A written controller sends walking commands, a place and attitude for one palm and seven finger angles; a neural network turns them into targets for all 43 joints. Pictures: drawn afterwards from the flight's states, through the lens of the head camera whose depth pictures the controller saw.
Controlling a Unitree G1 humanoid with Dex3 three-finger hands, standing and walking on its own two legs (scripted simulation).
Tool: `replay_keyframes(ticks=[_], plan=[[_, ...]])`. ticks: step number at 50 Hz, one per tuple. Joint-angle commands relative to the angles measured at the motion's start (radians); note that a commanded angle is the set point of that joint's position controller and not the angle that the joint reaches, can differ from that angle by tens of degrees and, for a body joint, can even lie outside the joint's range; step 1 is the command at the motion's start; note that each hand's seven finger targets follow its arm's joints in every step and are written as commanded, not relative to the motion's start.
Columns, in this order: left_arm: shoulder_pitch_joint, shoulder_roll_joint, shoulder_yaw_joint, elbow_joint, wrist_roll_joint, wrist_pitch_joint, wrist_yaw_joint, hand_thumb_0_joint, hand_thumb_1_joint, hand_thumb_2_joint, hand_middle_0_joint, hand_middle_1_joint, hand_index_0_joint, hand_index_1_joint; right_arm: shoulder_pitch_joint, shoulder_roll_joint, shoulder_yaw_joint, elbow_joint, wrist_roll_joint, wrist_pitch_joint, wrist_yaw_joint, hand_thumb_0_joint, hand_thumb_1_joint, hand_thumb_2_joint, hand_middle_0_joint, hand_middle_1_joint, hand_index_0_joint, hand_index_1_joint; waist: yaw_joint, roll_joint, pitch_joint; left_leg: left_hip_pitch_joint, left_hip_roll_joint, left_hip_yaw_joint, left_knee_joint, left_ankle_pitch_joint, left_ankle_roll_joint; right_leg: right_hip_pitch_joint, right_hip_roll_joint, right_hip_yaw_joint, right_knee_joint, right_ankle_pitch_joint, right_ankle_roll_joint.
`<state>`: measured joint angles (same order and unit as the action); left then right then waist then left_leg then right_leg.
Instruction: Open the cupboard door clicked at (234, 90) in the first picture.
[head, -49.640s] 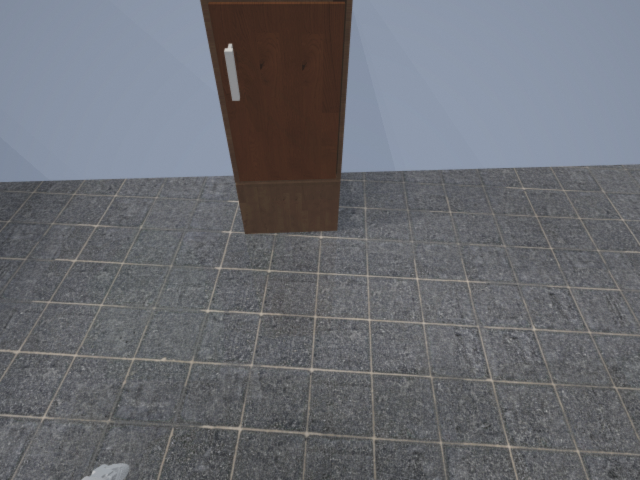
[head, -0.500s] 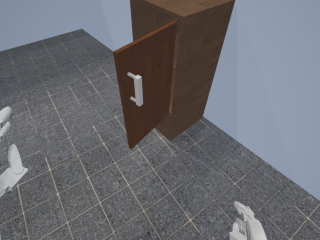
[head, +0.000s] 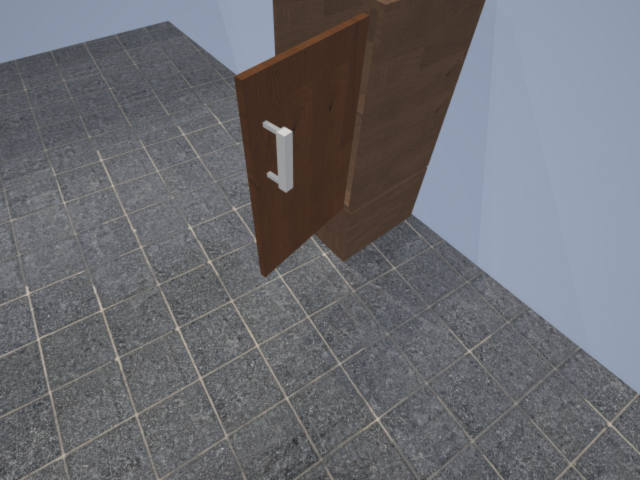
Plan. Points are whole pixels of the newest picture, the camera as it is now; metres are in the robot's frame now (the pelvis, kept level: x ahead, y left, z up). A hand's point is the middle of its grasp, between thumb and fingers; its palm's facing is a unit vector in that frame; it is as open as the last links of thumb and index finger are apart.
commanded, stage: let the arm hang, fingers relaxed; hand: left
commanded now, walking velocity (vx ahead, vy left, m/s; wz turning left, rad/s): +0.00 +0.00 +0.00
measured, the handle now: (277, 156) +0.68 +0.12 -0.04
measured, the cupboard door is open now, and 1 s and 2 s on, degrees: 100 100 100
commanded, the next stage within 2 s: look to check the result in 0.70 s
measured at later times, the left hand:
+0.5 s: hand out of the picture +0.06 +0.20 -0.16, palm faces -0.01 -0.96 -0.26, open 7.3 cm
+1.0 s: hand out of the picture +0.05 +0.19 -0.16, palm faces -0.01 -0.96 -0.28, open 7.3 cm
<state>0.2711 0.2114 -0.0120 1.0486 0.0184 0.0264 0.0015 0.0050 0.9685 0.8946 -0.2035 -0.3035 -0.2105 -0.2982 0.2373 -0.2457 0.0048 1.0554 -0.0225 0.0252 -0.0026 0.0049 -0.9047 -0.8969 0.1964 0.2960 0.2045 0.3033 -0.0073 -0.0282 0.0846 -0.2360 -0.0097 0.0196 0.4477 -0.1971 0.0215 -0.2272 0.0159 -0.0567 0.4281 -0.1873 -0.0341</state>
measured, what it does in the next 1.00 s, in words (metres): stands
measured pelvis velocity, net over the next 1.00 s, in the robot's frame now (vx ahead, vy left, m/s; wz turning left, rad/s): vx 0.02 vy -0.02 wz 0.00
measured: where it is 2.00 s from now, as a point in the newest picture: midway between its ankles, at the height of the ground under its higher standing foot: outside the picture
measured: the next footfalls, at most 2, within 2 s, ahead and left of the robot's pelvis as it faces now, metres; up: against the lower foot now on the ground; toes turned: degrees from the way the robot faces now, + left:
none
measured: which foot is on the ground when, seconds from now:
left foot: down 0.00-1.00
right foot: down 0.00-1.00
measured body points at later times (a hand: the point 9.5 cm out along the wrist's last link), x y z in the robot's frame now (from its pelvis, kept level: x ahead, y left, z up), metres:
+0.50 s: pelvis +0.01 +0.00 +0.00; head +0.01 -0.02 +0.45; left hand +0.06 +0.25 -0.14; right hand +0.02 -0.24 -0.16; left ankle +0.03 +0.10 -0.74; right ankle +0.03 -0.10 -0.74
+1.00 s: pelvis +0.02 -0.02 +0.01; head +0.04 -0.03 +0.46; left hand +0.05 +0.24 -0.14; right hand +0.04 -0.27 -0.16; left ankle +0.03 +0.10 -0.74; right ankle +0.03 -0.10 -0.74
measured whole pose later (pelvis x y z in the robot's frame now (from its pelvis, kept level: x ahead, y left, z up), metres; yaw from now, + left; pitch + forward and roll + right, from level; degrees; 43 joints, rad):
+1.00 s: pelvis +0.02 -0.02 +0.01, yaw +0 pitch -2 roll +0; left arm 0.20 0.23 0.01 1.15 0.01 -0.01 0.02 0.00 0.91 0.90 -0.20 -0.30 -0.20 -0.30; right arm 0.21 -0.23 0.00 1.14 -0.02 0.01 -0.02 0.00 -0.91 -0.90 0.20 0.30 0.20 0.30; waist -0.01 0.02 0.06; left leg -0.13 0.00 0.02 0.34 -0.18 0.00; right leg -0.14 0.03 -0.06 0.35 -0.18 -0.05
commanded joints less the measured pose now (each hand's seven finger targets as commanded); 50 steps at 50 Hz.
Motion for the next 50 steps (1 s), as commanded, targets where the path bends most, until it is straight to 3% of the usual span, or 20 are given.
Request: replay_keyframes(ticks=[1, 4, 11, 25, 28, 31, 50], plan=[[-0.026, 0.167, 0.041, 0.005, -0.011, -0.048, 0.014, 0.000, 0.900, 0.900, -0.200, -0.300, -0.200, -0.300, 0.001, -0.115, -0.027, -0.016, 0.006, -0.030, -0.019, 0.000, -0.900, -0.900, 0.200, 0.300, 0.200, 0.300, 0.001, 0.108, -0.091, 0.025, 0.105, -0.110, -0.123, 0.000, 0.013, 0.051, -0.125, 0.135, -0.131, -0.035, -0.031], [-0.017, 0.159, 0.037, 0.043, -0.010, -0.043, 0.016, 0.000, 0.900, 0.900, -0.200, -0.300, -0.200, -0.300, 0.029, -0.106, -0.027, 0.009, 0.006, -0.025, -0.022, 0.000, -0.900, -0.900, 0.200, 0.300, 0.200, 0.300, 0.000, 0.061, -0.048, 0.018, 0.109, -0.115, -0.140, -0.035, 0.016, 0.030, -0.120, 0.126, -0.141, -0.075, -0.029], [-0.015, 0.163, 0.041, 0.069, -0.009, -0.042, 0.021, 0.000, 0.900, 0.900, -0.200, -0.300, -0.200, -0.300, 0.067, -0.095, -0.032, 0.039, 0.004, -0.023, -0.022, 0.000, -0.900, -0.900, 0.200, 0.300, 0.200, 0.300, -0.001, 0.004, -0.035, 0.025, 0.101, -0.104, -0.143, -0.051, 0.020, 0.015, -0.123, 0.130, -0.156, -0.126, -0.028], [-0.062, 0.156, 0.049, 0.049, -0.007, -0.049, 0.026, 0.000, 0.900, 0.900, -0.200, -0.300, -0.200, -0.300, 0.026, -0.085, -0.031, 0.049, 0.001, -0.034, -0.021, 0.000, -0.900, -0.900, 0.200, 0.300, 0.200, 0.300, 0.005, 0.040, -0.024, 0.030, 0.107, -0.106, -0.159, 0.037, 0.012, 0.044, -0.123, 0.128, -0.143, -0.032, -0.021], [-0.066, 0.160, 0.052, 0.046, -0.007, -0.052, 0.026, 0.000, 0.900, 0.900, -0.200, -0.300, -0.200, -0.300, 0.018, -0.090, -0.032, 0.045, 0.002, -0.035, -0.022, 0.000, -0.900, -0.900, 0.200, 0.300, 0.200, 0.300, 0.006, 0.023, -0.028, 0.038, 0.107, -0.103, -0.157, 0.055, 0.012, 0.052, -0.122, 0.126, -0.149, -0.016, -0.020], [-0.073, 0.156, 0.051, 0.047, -0.008, -0.052, 0.025, 0.000, 0.900, 0.900, -0.200, -0.300, -0.200, -0.300, 0.007, -0.089, -0.031, 0.047, 0.000, -0.036, -0.023, 0.000, -0.900, -0.900, 0.200, 0.300, 0.200, 0.300, 0.004, 0.056, -0.032, 0.049, 0.107, -0.104, -0.163, 0.059, 0.009, 0.055, -0.125, 0.130, -0.151, -0.008, -0.022], [-0.075, 0.171, 0.049, 0.067, -0.011, -0.058, 0.027, 0.000, 0.900, 0.900, -0.200, -0.300, -0.200, -0.300, -0.007, -0.119, -0.032, 0.050, 0.004, -0.034, -0.029, 0.000, -0.900, -0.900, 0.200, 0.300, 0.200, 0.300, -0.004, 0.035, -0.062, 0.114, 0.119, -0.088, -0.157, 0.113, 0.003, 0.080, -0.128, 0.131, -0.164, 0.092, -0.024]])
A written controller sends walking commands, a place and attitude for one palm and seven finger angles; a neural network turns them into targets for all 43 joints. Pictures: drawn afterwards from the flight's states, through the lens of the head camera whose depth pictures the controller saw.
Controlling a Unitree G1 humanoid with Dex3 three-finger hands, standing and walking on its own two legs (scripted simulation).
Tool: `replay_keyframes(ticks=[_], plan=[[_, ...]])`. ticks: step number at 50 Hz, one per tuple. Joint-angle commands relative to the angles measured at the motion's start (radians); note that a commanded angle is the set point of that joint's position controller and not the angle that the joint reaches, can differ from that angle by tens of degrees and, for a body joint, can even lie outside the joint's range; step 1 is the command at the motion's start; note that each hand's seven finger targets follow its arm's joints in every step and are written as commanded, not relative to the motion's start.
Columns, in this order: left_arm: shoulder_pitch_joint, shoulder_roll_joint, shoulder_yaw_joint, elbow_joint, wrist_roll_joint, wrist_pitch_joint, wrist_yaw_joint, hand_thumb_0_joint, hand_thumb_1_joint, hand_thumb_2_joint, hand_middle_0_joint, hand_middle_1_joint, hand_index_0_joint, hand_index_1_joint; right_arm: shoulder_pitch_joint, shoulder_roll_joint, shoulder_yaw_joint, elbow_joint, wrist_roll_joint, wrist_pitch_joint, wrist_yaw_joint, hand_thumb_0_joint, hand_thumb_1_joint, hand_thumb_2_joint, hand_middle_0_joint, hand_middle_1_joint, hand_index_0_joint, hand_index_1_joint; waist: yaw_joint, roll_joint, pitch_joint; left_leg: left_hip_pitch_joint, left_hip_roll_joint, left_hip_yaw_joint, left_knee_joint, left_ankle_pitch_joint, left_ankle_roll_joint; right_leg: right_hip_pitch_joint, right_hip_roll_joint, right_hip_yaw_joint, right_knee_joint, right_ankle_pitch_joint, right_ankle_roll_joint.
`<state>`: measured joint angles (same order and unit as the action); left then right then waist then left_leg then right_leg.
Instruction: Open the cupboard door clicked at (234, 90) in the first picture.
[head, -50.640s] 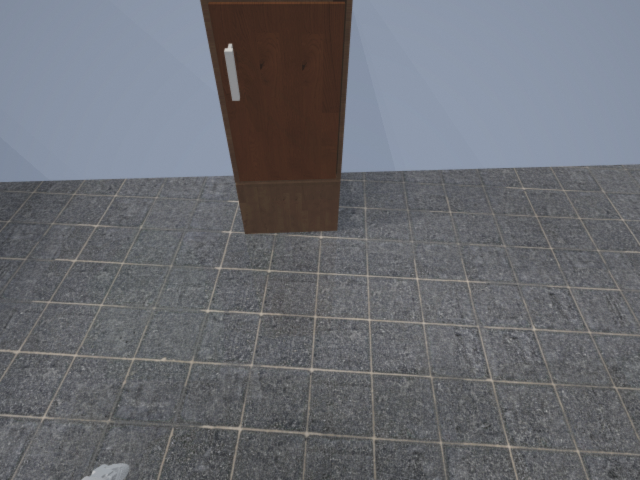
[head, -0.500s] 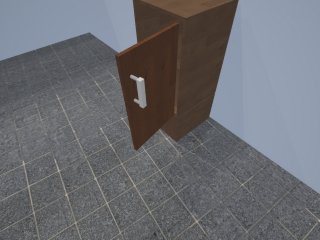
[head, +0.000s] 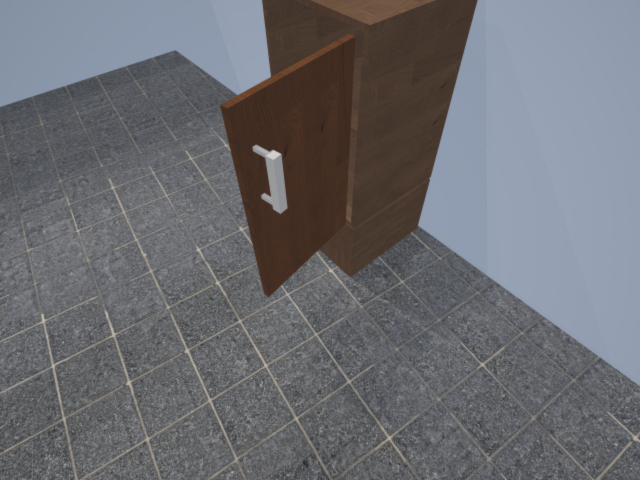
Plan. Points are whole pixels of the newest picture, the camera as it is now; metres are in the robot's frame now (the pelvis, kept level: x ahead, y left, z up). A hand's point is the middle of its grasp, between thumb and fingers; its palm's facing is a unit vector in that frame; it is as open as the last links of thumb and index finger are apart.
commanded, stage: look to check the result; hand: left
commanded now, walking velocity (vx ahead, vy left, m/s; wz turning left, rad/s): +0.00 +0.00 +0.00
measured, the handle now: (269, 179) +0.66 +0.14 -0.04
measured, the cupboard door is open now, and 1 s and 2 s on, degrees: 100 100 100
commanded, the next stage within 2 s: stand and wait in 0.28 s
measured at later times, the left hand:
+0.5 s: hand out of the picture +0.06 +0.20 -0.16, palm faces -0.01 -0.96 -0.28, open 7.3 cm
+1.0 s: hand out of the picture +0.06 +0.20 -0.17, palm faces -0.02 -0.96 -0.29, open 7.3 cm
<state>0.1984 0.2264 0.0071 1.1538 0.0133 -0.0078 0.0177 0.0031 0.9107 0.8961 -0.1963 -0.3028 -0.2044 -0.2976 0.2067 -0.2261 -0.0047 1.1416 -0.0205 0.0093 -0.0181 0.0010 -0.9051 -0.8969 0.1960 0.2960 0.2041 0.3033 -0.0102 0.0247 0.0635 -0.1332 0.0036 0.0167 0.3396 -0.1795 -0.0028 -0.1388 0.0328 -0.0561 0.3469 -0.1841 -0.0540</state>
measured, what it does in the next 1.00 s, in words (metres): stands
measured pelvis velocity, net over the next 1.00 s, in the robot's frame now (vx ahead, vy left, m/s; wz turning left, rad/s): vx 0.02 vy -0.01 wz -0.01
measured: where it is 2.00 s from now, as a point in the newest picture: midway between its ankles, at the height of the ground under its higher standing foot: outside the picture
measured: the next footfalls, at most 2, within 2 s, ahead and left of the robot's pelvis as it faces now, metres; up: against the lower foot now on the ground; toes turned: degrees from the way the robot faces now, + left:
none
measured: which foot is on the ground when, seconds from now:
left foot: down 0.00-1.00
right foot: down 0.00-1.00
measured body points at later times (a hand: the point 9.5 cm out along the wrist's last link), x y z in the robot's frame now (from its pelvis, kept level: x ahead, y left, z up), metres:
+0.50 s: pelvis +0.01 -0.01 +0.00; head +0.03 -0.03 +0.45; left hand +0.06 +0.25 -0.14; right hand +0.04 -0.27 -0.16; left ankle +0.00 +0.12 -0.75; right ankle +0.00 -0.08 -0.75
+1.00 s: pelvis +0.02 -0.01 +0.00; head +0.04 -0.02 +0.45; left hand +0.06 +0.25 -0.14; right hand +0.04 -0.27 -0.16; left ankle +0.00 +0.12 -0.75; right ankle +0.00 -0.08 -0.75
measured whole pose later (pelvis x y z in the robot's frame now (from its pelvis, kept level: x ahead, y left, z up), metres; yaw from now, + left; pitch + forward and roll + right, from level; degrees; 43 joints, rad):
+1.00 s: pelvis +0.02 -0.01 +0.00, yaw -1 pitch -1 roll +0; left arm 0.17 0.24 0.01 1.14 0.01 -0.01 0.02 0.00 0.91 0.90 -0.20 -0.30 -0.21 -0.30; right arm 0.19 -0.24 -0.01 1.14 -0.02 0.01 -0.02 0.00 -0.90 -0.90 0.20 0.30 0.20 0.30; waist -0.01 0.02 0.06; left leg -0.10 0.03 0.02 0.32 -0.20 -0.02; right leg -0.10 0.06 -0.05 0.32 -0.19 -0.07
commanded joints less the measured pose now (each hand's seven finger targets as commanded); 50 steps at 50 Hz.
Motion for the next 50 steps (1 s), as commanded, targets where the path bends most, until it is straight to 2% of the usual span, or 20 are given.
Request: replay_keyframes(ticks=[1, 8, 11, 15, 18, 21, 29, 31, 33, 44, 48, 50], plan=[[-0.002, 0.159, 0.029, -0.036, -0.006, -0.024, 0.010, 0.000, 0.900, 0.900, -0.200, -0.300, -0.200, -0.300, 0.022, -0.139, -0.022, -0.035, 0.002, -0.018, -0.013, 0.000, -0.900, -0.900, 0.200, 0.300, 0.200, 0.300, 0.001, -0.021, -0.041, 0.011, 0.104, -0.088, -0.050, 0.098, 0.028, -0.008, -0.145, 0.129, -0.081, 0.092, -0.004], [0.001, 0.171, 0.033, -0.040, -0.006, -0.029, 0.013, 0.000, 0.900, 0.900, -0.200, -0.300, -0.200, -0.300, 0.015, -0.150, -0.026, -0.040, 0.004, -0.016, -0.013, 0.000, -0.900, -0.900, 0.200, 0.300, 0.200, 0.300, 0.001, -0.035, -0.059, 0.026, 0.102, -0.076, -0.037, 0.115, 0.025, 0.013, -0.148, 0.131, -0.089, 0.150, 0.001], [-0.008, 0.168, 0.032, -0.039, -0.006, -0.027, 0.013, 0.000, 0.900, 0.900, -0.200, -0.300, -0.200, -0.300, 0.012, -0.143, -0.024, -0.037, 0.001, -0.014, -0.012, 0.000, -0.900, -0.900, 0.200, 0.300, 0.200, 0.300, 0.000, -0.022, -0.023, 0.012, 0.101, -0.078, -0.046, 0.098, 0.022, -0.001, -0.148, 0.135, -0.096, 0.125, 0.000], [-0.012, 0.173, 0.034, -0.043, -0.006, -0.027, 0.012, 0.000, 0.900, 0.900, -0.200, -0.300, -0.200, -0.300, 0.009, -0.146, -0.023, -0.039, 0.001, -0.014, -0.011, 0.000, -0.900, -0.900, 0.200, 0.300, 0.200, 0.300, 0.001, -0.015, -0.030, 0.011, 0.102, -0.077, -0.047, 0.089, 0.021, 0.006, -0.149, 0.138, -0.102, 0.107, 0.001], [-0.011, 0.180, 0.038, -0.047, -0.006, -0.030, 0.014, 0.000, 0.900, 0.900, -0.200, -0.300, -0.200, -0.300, 0.011, -0.153, -0.024, -0.041, 0.002, -0.017, -0.013, 0.000, -0.900, -0.900, 0.200, 0.300, 0.200, 0.300, 0.003, -0.031, -0.058, 0.020, 0.102, -0.076, -0.041, 0.119, 0.021, 0.032, -0.149, 0.134, -0.093, 0.164, 0.004], [-0.017, 0.179, 0.037, -0.049, -0.007, -0.030, 0.013, 0.000, 0.900, 0.900, -0.200, -0.300, -0.200, -0.300, 0.012, -0.153, -0.024, -0.041, 0.001, -0.017, -0.014, 0.000, -0.900, -0.900, 0.200, 0.300, 0.200, 0.300, 0.001, -0.018, -0.051, 0.018, 0.103, -0.073, -0.042, 0.123, 0.018, 0.034, -0.151, 0.135, -0.090, 0.188, 0.004], [-0.021, 0.179, 0.038, -0.052, -0.007, -0.027, 0.013, 0.000, 0.900, 0.900, -0.200, -0.300, -0.200, -0.300, 0.012, -0.149, -0.023, -0.038, 0.001, -0.016, -0.014, 0.000, -0.900, -0.900, 0.200, 0.300, 0.200, 0.300, 0.002, -0.018, -0.033, 0.015, 0.104, -0.073, -0.045, 0.115, 0.018, 0.027, -0.149, 0.136, -0.097, 0.168, 0.004], [-0.018, 0.179, 0.038, -0.053, -0.008, -0.028, 0.012, 0.000, 0.900, 0.900, -0.200, -0.300, -0.200, -0.300, 0.012, -0.153, -0.023, -0.039, 0.001, -0.017, -0.014, 0.000, -0.900, -0.900, 0.200, 0.300, 0.200, 0.300, 0.002, -0.013, -0.049, 0.024, 0.105, -0.069, -0.043, 0.116, 0.016, 0.035, -0.150, 0.138, -0.096, 0.177, 0.003], [-0.019, 0.184, 0.039, -0.055, -0.008, -0.030, 0.013, 0.000, 0.900, 0.900, -0.200, -0.300, -0.200, -0.300, 0.015, -0.160, -0.024, -0.041, 0.002, -0.016, -0.014, 0.000, -0.900, -0.900, 0.200, 0.300, 0.200, 0.300, 0.002, -0.032, -0.053, 0.027, 0.105, -0.068, -0.041, 0.110, 0.017, 0.034, -0.146, 0.138, -0.100, 0.168, 0.005], [-0.016, 0.185, 0.039, -0.052, -0.008, -0.030, 0.015, 0.000, 0.900, 0.900, -0.200, -0.300, -0.200, -0.300, 0.019, -0.154, -0.026, -0.036, 0.003, -0.017, -0.016, 0.000, -0.900, -0.900, 0.200, 0.300, 0.200, 0.300, 0.000, -0.025, -0.060, 0.034, 0.107, -0.064, -0.040, 0.127, 0.017, 0.045, -0.150, 0.138, -0.090, 0.222, 0.007], [-0.015, 0.184, 0.038, -0.053, -0.007, -0.028, 0.014, 0.000, 0.900, 0.900, -0.200, -0.300, -0.200, -0.300, 0.012, -0.155, -0.026, -0.036, 0.004, -0.015, -0.015, 0.000, -0.900, -0.900, 0.200, 0.300, 0.200, 0.300, 0.003, -0.027, -0.030, 0.027, 0.106, -0.066, -0.046, 0.108, 0.018, 0.021, -0.145, 0.142, -0.101, 0.176, 0.008], [-0.014, 0.182, 0.037, -0.052, -0.008, -0.028, 0.013, 0.000, 0.900, 0.900, -0.200, -0.300, -0.200, -0.300, 0.014, -0.153, -0.025, -0.035, 0.002, -0.016, -0.015, 0.000, -0.900, -0.900, 0.200, 0.300, 0.200, 0.300, 0.001, -0.024, -0.039, 0.029, 0.106, -0.067, -0.046, 0.110, 0.018, 0.028, -0.149, 0.141, -0.101, 0.176, 0.008]])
